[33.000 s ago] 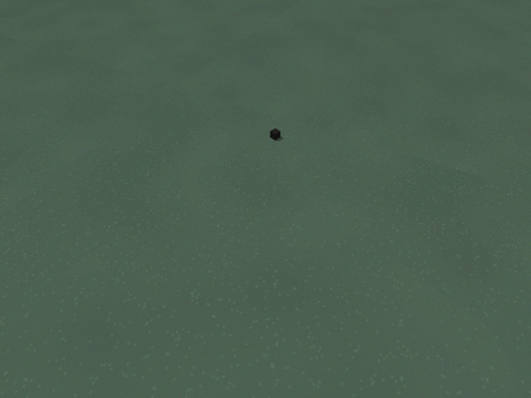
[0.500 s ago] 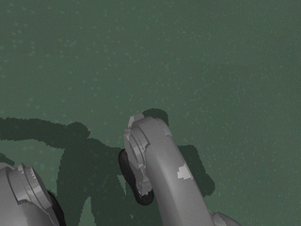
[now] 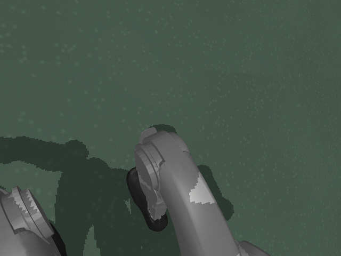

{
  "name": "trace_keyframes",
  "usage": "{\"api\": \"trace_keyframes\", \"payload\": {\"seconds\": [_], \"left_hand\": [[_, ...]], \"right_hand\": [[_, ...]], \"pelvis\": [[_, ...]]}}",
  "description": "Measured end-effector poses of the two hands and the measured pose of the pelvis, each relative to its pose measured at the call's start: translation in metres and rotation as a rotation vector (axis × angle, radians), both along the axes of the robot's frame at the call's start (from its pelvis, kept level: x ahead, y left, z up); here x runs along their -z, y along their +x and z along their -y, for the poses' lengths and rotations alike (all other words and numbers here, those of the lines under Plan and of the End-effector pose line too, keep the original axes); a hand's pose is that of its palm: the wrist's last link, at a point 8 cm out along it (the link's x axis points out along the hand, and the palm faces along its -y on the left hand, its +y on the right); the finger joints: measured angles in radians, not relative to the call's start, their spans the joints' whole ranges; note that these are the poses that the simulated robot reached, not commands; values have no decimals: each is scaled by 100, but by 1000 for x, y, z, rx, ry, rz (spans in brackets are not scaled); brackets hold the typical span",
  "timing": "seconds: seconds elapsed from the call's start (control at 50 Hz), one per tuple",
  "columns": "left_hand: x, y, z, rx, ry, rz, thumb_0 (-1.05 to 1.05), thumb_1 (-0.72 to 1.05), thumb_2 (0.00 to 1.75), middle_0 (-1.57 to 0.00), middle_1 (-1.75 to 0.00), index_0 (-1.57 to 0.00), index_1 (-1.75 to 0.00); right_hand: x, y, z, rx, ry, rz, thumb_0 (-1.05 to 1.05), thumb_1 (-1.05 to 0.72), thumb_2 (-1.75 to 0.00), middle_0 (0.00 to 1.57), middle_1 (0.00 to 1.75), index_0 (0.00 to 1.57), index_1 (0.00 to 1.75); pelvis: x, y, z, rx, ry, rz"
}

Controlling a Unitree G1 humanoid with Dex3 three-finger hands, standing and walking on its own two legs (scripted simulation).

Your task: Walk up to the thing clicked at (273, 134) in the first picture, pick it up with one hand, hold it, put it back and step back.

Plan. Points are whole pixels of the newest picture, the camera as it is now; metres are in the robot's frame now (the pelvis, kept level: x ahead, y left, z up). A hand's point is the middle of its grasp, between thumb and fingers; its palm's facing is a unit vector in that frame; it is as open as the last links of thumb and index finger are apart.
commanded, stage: open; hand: left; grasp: from above
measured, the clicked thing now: out of the picture +0.30 +0.26 -0.29
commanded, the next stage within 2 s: withdraw in 0.86 s
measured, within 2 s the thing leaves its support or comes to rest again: neither
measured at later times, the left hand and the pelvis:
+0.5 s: hand out of the picture +0.41 +0.34 -0.25, palm faces -0.11 -0.42 -0.90, open 9.9 cm; pelvis +0.00 +0.00 +0.00, yaw +0 degrees
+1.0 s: hand out of the picture +0.41 +0.34 -0.25, palm faces -0.13 -0.41 -0.90, open 12.6 cm; pelvis +0.00 +0.00 +0.01, yaw +0 degrees
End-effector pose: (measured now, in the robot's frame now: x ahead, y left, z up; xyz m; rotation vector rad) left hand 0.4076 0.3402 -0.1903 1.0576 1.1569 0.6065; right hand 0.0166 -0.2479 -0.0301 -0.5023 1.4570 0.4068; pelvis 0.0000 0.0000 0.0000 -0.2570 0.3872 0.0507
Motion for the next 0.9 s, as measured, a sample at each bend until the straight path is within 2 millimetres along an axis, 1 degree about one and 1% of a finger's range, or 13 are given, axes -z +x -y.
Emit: {"api": "trace_keyframes", "payload": {"seconds": [0.08,0.24,0.44,0.68,0.9], "left_hand": [[0,0,-1,-2,-2,2,0,74,14,-114,-17,-115,-17],[1,-1,-3,8,1,0,0,42,32,-93,-28,-92,-29],[1,-1,-3,6,3,3,0,14,51,-72,-42,-70,-45],[-1,0,-2,10,4,1,0,-8,67,-53,-55,-50,-59],[-2,0,-2,2,-4,9,0,-21,77,-42,-64,-38,-68]], "right_hand": [[-1,1,-2,-12,6,1,0,-90,-90,19,30,20,30],[-4,4,-3,-9,2,14,0,-90,-90,20,30,20,30],[-8,5,0,-20,-1,18,0,-89,-89,20,30,20,30],[-8,4,2,-15,-5,21,0,-89,-89,20,30,20,30],[-6,2,2,-13,1,25,0,-88,-89,20,30,20,30]], "pelvis": [[-1,0,0,-2,-2,4],[-2,0,-1,0,-8,4],[-4,0,0,-1,-9,5],[-5,0,1,-1,-6,11],[-4,-1,3,0,0,15]]}}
